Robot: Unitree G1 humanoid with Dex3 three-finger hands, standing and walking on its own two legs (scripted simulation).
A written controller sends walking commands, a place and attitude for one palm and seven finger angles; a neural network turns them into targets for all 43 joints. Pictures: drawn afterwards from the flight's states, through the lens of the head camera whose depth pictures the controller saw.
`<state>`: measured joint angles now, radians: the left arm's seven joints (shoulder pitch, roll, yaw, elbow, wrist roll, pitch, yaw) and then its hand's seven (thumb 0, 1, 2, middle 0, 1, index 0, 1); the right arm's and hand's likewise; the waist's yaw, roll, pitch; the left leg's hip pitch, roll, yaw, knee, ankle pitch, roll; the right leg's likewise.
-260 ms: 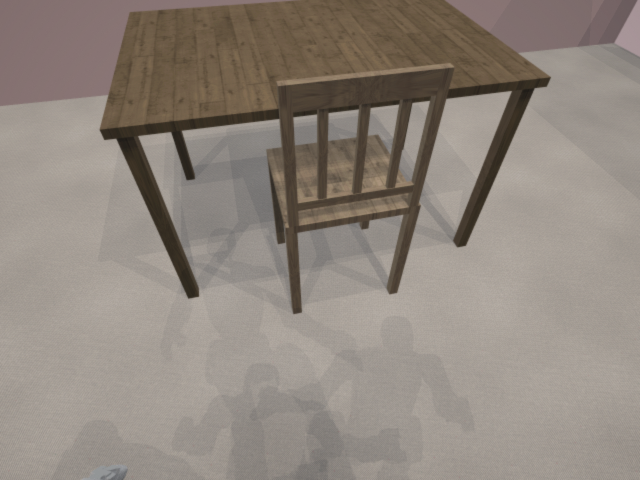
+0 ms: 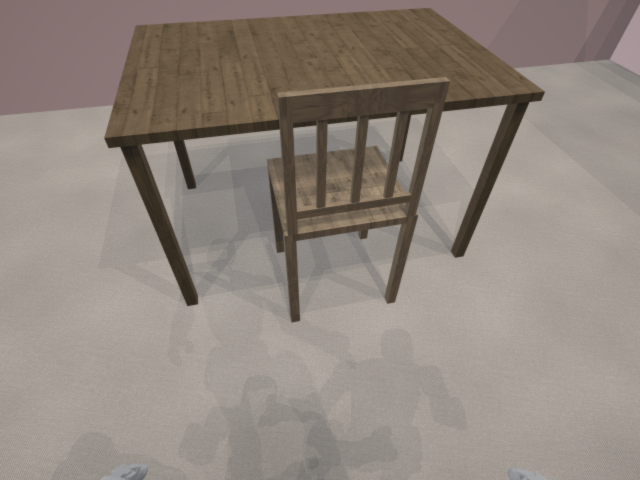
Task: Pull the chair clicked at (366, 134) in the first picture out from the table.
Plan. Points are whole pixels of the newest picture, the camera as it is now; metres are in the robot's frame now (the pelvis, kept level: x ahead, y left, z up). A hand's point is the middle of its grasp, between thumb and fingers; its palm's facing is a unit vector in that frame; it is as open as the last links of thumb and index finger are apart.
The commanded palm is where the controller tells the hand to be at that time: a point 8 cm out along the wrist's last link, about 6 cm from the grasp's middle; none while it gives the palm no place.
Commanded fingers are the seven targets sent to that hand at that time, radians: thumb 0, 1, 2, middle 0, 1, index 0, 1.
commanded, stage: stand and wait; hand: left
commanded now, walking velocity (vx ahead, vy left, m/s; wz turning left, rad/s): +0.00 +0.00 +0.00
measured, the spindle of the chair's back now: (358, 161) +0.86 -0.04 -0.10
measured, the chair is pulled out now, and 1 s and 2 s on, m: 0.00 0.00 0.00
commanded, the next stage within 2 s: look at it before walking up in 0.56 s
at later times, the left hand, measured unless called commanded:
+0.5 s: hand out of the picture +0.05 +0.23 -0.15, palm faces -0.02 -0.94 -0.34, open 7.4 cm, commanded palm none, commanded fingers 0.00 0.90 0.90 -0.20 -0.30 -0.20 -0.30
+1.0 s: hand out of the picture +0.05 +0.23 -0.15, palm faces -0.02 -0.94 -0.33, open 7.4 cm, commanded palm none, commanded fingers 0.00 0.90 0.90 -0.20 -0.30 -0.20 -0.30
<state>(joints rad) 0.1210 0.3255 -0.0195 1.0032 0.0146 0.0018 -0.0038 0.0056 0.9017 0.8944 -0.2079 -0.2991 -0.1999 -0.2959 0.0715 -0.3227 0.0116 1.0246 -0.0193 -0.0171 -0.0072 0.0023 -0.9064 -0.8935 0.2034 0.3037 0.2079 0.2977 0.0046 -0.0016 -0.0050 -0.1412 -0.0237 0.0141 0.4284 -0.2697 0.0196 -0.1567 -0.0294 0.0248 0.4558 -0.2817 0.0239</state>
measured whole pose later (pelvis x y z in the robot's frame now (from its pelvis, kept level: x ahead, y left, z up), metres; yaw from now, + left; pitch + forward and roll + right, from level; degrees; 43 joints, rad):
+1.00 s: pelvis -0.02 -0.02 +0.01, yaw +0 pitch -2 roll +0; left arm 0.15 0.33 -0.01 1.09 0.01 -0.01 -0.01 0.01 0.90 0.89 -0.21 -0.30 -0.20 -0.30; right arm 0.13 -0.33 0.01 1.13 -0.01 -0.02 -0.01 0.00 -0.91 -0.89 0.20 0.30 0.21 0.30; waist 0.00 0.00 0.01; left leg -0.13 0.01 0.00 0.35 -0.20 -0.01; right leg -0.14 0.00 0.01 0.37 -0.21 0.00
